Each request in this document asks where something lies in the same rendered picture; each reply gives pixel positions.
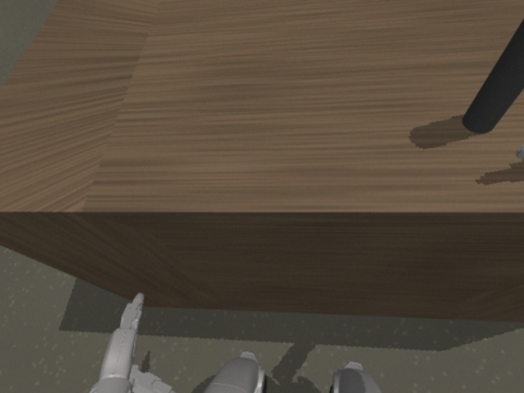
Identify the left robot hand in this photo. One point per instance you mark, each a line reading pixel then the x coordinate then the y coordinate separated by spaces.
pixel 119 357

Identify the left robot arm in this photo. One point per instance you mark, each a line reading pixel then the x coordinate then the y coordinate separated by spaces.
pixel 112 385

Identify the can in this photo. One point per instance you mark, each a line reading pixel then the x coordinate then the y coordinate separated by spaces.
pixel 503 85

